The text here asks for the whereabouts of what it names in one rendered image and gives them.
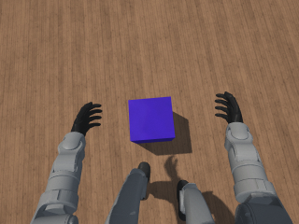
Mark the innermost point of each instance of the left robot hand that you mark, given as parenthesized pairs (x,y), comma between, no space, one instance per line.
(82,122)

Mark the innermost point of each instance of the robot right upper arm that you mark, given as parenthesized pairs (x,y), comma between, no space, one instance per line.
(258,213)

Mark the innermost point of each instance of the right robot forearm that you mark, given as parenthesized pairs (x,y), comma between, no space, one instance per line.
(251,183)

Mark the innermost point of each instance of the left robot forearm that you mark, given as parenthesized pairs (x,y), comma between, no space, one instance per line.
(61,193)

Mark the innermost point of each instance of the robot left upper arm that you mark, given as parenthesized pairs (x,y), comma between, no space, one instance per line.
(57,219)

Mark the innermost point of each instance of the robot left shin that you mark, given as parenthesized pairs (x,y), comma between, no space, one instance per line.
(136,170)

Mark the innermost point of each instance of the carton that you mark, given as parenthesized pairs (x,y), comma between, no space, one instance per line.
(151,120)

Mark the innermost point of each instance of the right robot hand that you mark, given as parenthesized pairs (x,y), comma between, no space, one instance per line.
(232,110)

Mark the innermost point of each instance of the robot shin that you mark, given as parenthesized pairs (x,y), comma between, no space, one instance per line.
(189,185)
(136,170)

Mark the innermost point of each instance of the robot right shin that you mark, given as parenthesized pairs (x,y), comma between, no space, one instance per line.
(189,185)

